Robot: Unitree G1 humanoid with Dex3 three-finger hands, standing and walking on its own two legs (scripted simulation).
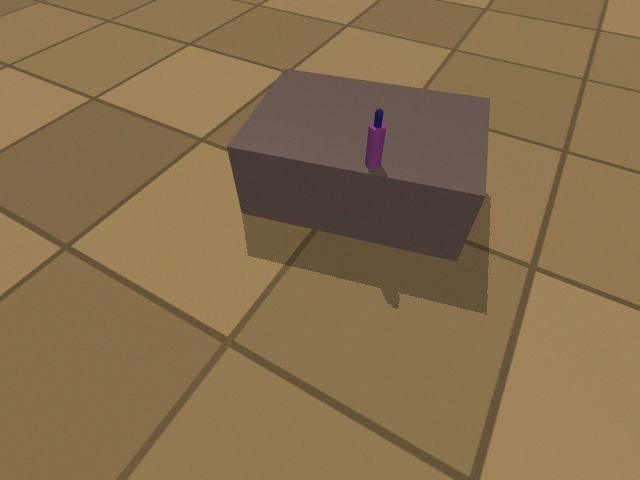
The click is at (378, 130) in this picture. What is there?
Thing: necked bottle
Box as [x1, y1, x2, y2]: [365, 109, 385, 167]
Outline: 381,109 376,110 375,119 369,124 365,164 369,167 377,167 380,164 385,131 385,124 381,121
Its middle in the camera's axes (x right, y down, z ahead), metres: +0.19 -0.35 +1.32
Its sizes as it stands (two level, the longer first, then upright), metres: 0.057 0.057 0.216
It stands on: a support 0.36 m high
